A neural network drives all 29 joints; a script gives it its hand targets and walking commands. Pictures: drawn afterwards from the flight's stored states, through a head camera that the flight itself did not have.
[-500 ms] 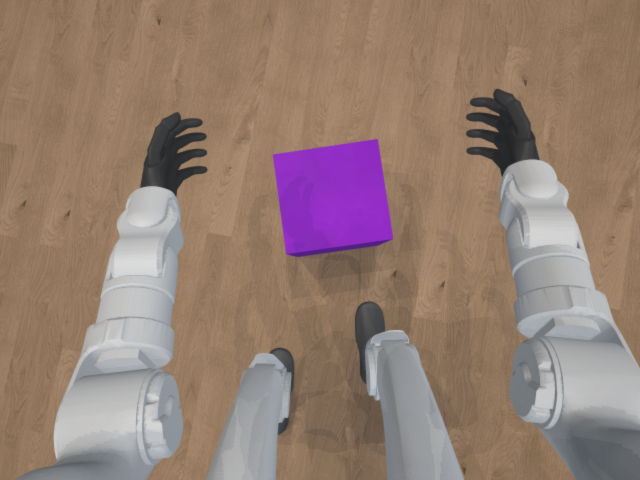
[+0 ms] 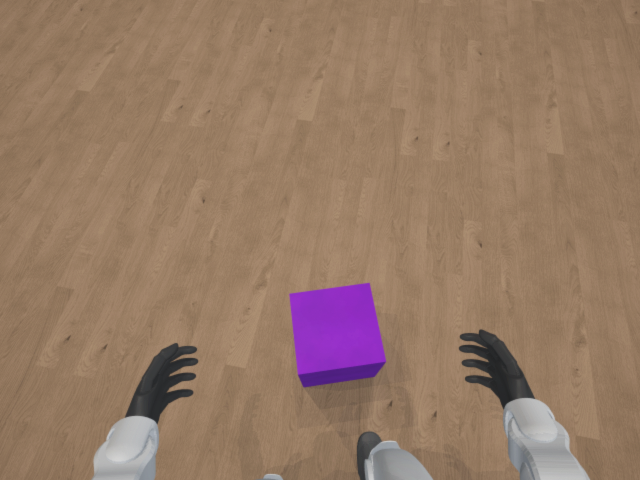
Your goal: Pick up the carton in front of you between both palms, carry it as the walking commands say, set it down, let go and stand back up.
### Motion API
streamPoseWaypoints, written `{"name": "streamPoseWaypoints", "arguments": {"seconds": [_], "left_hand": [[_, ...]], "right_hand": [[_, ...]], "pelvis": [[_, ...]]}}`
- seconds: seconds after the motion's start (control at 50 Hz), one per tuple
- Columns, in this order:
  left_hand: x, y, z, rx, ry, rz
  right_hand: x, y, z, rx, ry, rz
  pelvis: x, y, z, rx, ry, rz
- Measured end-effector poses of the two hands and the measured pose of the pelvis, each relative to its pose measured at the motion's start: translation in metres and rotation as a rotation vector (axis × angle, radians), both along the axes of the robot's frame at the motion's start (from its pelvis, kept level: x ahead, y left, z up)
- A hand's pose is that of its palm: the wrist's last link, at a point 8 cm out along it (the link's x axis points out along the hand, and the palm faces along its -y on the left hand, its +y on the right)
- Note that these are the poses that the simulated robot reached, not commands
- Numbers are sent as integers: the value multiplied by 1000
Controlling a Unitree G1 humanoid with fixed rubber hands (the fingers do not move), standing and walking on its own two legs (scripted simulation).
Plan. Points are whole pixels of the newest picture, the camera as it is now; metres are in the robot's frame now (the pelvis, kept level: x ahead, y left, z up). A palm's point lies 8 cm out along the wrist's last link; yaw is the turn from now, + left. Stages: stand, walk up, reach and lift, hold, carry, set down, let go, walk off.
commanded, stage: let go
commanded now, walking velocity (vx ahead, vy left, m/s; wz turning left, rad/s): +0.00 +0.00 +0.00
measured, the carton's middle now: (334, 338) +0.42 -0.02 -0.63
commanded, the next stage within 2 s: stand in 0.60 s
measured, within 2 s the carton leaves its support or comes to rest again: neither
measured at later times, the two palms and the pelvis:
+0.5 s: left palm (116, 443) +0.18 +0.24 -0.05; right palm (530, 432) +0.18 -0.22 -0.04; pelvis +0.01 +0.01 +0.02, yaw +1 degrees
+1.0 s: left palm (72, 454) +0.17 +0.31 -0.08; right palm (564, 465) +0.15 -0.27 -0.08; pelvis +0.03 +0.02 +0.01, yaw +1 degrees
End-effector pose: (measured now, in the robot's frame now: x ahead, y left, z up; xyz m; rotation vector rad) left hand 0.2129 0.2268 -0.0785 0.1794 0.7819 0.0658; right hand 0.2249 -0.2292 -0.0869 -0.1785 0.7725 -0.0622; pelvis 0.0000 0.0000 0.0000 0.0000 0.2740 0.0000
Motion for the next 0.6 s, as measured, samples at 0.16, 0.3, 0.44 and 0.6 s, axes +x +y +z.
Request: {"name": "streamPoseWaypoints", "arguments": {"seconds": [0.16, 0.3, 0.44, 0.6], "left_hand": [[-38, 12, 25, 1, 6, 10], [-46, 16, 31, 5, 14, 1], [-38, 16, 32, 1, 8, 4], [-32, 17, 32, 18, 10, 14]], "right_hand": [[-41, 3, 27, 5, 13, -9], [-56, 6, 36, 3, 29, -1], [-48, 8, 41, -4, 24, 13], [-47, 7, 38, -27, 27, -4]], "pelvis": [[10, 4, 16, -16, -181, 6], [9, 8, 19, -24, -298, 14], [10, 9, 19, -28, -343, 13], [16, 11, 17, -30, -333, 19]]}}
